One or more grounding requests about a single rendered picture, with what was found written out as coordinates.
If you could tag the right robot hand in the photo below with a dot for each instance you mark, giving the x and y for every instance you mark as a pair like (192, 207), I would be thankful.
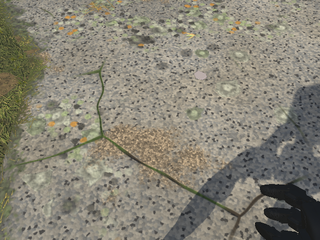
(306, 221)

